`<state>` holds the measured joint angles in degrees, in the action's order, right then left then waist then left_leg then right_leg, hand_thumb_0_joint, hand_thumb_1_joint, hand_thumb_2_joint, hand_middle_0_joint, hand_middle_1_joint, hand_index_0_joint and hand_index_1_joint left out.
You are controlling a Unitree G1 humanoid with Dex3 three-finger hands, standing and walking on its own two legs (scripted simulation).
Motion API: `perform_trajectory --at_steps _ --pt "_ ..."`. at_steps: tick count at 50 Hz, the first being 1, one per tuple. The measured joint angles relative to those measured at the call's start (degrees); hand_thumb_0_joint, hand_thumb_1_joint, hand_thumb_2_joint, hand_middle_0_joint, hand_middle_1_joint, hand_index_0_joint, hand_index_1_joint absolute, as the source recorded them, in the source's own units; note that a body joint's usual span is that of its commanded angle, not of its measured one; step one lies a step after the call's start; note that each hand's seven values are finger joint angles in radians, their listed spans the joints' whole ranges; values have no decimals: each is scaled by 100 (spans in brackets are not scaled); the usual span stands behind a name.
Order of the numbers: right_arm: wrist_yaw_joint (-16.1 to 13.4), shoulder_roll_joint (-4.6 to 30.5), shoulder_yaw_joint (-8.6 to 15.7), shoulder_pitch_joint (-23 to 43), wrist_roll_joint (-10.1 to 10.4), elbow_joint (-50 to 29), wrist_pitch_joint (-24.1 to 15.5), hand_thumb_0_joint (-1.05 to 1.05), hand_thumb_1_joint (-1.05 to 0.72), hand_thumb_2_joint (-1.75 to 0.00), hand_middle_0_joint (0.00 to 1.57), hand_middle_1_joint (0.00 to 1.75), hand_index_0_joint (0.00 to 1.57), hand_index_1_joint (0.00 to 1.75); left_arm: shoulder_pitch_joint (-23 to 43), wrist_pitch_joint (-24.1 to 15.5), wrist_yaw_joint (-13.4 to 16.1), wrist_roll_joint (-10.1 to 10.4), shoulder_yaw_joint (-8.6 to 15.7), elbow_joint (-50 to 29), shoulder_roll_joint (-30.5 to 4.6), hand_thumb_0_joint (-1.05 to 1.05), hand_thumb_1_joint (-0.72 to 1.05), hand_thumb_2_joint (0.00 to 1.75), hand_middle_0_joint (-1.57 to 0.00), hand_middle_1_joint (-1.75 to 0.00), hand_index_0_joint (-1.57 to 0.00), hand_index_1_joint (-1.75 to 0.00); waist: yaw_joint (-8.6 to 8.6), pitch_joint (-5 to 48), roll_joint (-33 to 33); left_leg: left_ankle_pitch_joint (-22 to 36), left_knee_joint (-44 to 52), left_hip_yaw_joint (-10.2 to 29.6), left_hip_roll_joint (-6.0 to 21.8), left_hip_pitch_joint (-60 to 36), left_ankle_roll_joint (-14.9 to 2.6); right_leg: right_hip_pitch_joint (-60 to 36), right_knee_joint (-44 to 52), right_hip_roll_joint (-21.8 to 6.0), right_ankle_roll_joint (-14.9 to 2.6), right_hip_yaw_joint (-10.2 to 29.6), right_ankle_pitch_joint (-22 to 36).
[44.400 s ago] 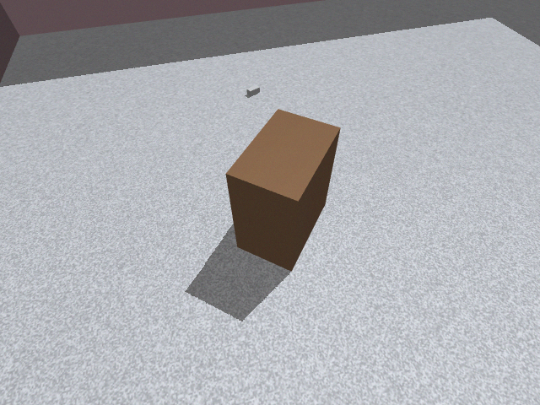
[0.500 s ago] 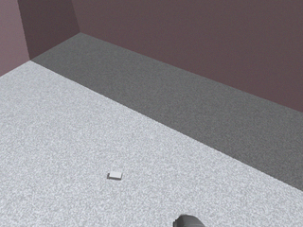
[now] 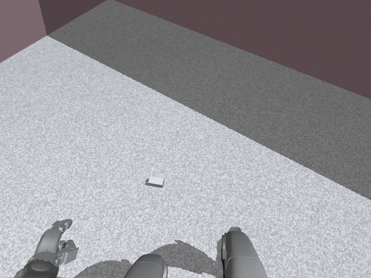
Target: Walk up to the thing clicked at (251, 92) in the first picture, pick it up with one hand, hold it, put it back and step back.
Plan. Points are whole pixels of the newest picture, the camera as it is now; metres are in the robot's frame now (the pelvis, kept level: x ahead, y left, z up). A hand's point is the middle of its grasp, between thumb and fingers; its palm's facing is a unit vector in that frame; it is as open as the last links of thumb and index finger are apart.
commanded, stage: walk up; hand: left
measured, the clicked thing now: (156, 181) +0.56 +0.21 -0.71
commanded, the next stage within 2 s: none
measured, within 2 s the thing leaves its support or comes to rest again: neither
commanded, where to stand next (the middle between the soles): +0.17 -0.01 m, yaw -2 degrees
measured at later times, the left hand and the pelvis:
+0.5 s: hand out of the picture +0.08 +0.22 -0.09, palm faces -0.05 -0.91 -0.41, open 7.4 cm; pelvis +0.04 -0.06 +0.04, yaw -4 degrees
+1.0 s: hand (109, 234) +0.19 +0.21 -0.12, palm faces -0.11 -0.91 -0.40, open 7.4 cm; pelvis +0.04 -0.03 +0.02, yaw -5 degrees
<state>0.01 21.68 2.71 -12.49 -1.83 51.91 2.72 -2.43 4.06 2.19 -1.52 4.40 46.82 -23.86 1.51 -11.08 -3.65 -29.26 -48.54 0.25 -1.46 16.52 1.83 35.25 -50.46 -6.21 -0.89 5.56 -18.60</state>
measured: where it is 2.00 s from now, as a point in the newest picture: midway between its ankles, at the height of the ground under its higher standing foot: outside the picture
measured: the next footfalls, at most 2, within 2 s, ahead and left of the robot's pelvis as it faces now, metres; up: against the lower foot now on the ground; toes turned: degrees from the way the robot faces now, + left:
right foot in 0.32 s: +0.05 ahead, -0.17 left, +0.00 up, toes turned -3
left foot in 0.76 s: +0.20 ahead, +0.07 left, +0.00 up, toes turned -5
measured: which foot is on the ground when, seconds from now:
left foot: down 0.00-0.36, up 0.38-0.74, down 0.76-1.00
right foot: up 0.00-0.30, down 0.32-0.78, up 0.80-1.00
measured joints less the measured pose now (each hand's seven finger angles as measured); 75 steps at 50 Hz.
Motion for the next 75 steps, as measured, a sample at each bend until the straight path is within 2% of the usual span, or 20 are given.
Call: perform_trajectory --at_steps 3,6,9,15,16,18,20,23,28,33,39,43,46,52,56,59,63,71,73,75 --pt "-33 -90 -72 -151 -58 54 -51 0 -91 -90 21 30 20 30 -74 165 -78 20 42 249 -23 0 90 90 -20 -30 -20 -30 -294 176 98 170 33 396 259 153 -40 35 -1351 810 22 225 -849" --pt "-159 -142 -78 -210 -74 104 -224 0 -90 -90 21 30 21 30 -269 161 -222 46 117 210 -159 0 90 90 -20 -30 -20 -30 -155 286 -164 462 467 323 359 184 24 15 -2217 1176 -10 488 -431" --pt "-174 1 40 -322 -49 32 -472 0 -90 -90 21 30 21 30 -657 82 -406 7 155 301 -214 0 90 90 -20 -30 -20 -30 -86 380 -314 565 768 161 437 43 27 -443 -1851 1045 68 387 -272" --pt "-56 462 189 -579 -111 -314 -605 0 -90 -90 21 30 21 30 -1296 -134 -608 -17 45 709 -178 1 90 90 -20 -30 -20 -30 -184 699 -122 398 914 -122 761 -347 -22 -1395 216 596 106 -228 -1113" --pt "-32 536 195 -612 -107 -348 -593 0 -90 -90 21 30 21 30 -1306 -203 -617 -11 45 711 -165 1 90 90 -20 -30 -20 -30 -192 687 -43 343 850 -119 823 -369 13 -1557 644 571 49 -335 -1006" --pt "-13 682 233 -653 -87 -323 -499 0 -90 -90 21 30 20 30 -1244 -410 -597 2 62 660 -54 1 90 90 -20 -30 -20 -30 -271 516 377 247 268 186 1071 -225 -215 -1848 942 767 36 -664 -263" --pt "-33 602 208 -658 -23 -196 -331 0 -90 -90 20 30 20 30 -1337 -616 -544 -15 54 491 -25 1 90 90 -20 -30 -20 -30 -177 524 431 -57 -838 548 741 199 -335 -1966 891 763 1 -714 -370" --pt "23 470 120 -534 46 -142 -289 1 -91 -90 20 30 20 30 -1604 -679 -512 24 -4 432 68 0 90 90 -20 -30 -20 -30 23 636 442 141 -1644 536 271 763 -398 -2281 1341 683 -70 -494 -264" --pt "124 399 76 -338 108 -403 -371 1 -91 -90 20 30 20 30 -1900 -799 -355 104 -154 484 162 0 90 90 -21 -30 -20 -30 9 555 831 1084 -1091 462 277 1459 -252 -2783 2084 698 -12 -431 -4" --pt "54 196 31 24 169 -413 -105 0 -91 -90 20 30 20 30 -1672 -622 -97 162 -229 343 163 0 90 90 -21 -30 -20 -30 -3 192 938 1354 -161 509 97 1477 -201 -2674 1834 595 73 -384 -205" --pt "54 -103 -19 180 76 -397 -29 0 -91 -90 20 30 20 30 -1032 -379 20 279 -213 17 -6 0 90 90 -21 -30 -20 -30 -121 -64 523 1747 1149 70 -167 726 -277 -2001 466 291 174 -413 -900" --pt "60 -158 -42 444 107 -615 -74 0 -91 -90 21 30 20 30 -478 -297 140 379 -240 -140 79 0 90 90 -20 -30 -20 -30 -188 -473 359 1747 996 61 -185 806 -378 -1242 -1456 749 59 31 -1565" --pt "5 -147 -30 603 95 -779 -19 0 -90 -90 21 30 21 30 -394 -272 93 389 -297 -200 150 0 90 90 -20 -30 -20 -30 -235 -402 301 1877 1132 -6 -107 858 -362 -956 -1890 902 11 32 -1579" --pt "-14 18 3 760 41 -1004 -17 0 -90 -90 21 30 20 30 -476 -263 -9 269 -267 -183 256 0 90 90 -21 -30 -20 -30 -236 -146 316 1923 892 -176 39 1158 -303 -1440 -472 740 75 -258 -1249" --pt "-12 198 74 758 99 -894 78 0 -90 -90 20 30 20 30 -594 -313 -70 67 -218 -11 435 0 90 90 -21 -30 -20 -30 -304 -74 824 1620 400 191 262 1390 -231 -1881 400 997 -164 -652 -846" --pt "-70 100 62 537 84 -624 171 0 -91 -90 20 30 20 30 -874 -329 -127 -26 -226 28 376 0 90 90 -21 -30 -20 -30 -94 189 532 243 -796 534 -325 1557 -194 -1796 428 751 -226 -450 -720" --pt "-59 207 74 217 148 -443 55 0 -91 -90 20 30 20 30 -984 -308 -124 -38 -128 178 420 0 90 90 -21 -30 -21 -30 -93 286 534 379 -1776 862 -596 1450 -166 -1871 1044 547 -159 -466 -258" --pt "17 226 -40 -482 61 166 -180 1 -91 -90 20 30 20 30 -1159 -385 -318 -110 -18 -62 232 0 90 90 -21 -30 -20 -30 8 532 518 165 794 212 -18 -89 -81 -1879 1335 418 -132 -849 -39" --pt "4 126 -35 -475 32 232 -298 1 -91 -90 20 30 20 30 -1241 -348 -358 -56 -16 -55 102 0 90 90 -21 -30 -20 -30 28 503 312 988 1563 53 -91 -449 -184 -1856 1140 312 -51 -825 -119" --pt "-1 -1 -46 -471 -38 168 -433 1 -91 -90 20 30 20 30 -1363 -263 -346 -1 -6 76 22 0 90 90 -20 -30 -20 -30 54 539 40 1176 1653 -94 -208 -572 -239 -1725 723 274 -70 -556 -429"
